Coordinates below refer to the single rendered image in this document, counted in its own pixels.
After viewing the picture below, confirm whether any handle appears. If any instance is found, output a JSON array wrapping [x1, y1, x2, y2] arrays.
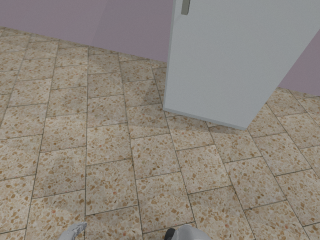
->
[[181, 0, 191, 15]]

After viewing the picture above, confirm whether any right robot thigh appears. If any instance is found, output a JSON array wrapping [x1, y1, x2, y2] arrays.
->
[[173, 226, 212, 240]]

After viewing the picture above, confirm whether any robot left hand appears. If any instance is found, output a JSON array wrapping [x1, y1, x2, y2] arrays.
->
[[58, 221, 87, 240]]

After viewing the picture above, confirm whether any fridge door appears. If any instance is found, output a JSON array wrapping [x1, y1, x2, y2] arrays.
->
[[164, 0, 320, 128]]

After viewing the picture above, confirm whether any right robot foot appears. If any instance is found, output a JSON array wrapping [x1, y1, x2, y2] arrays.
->
[[164, 228, 175, 240]]

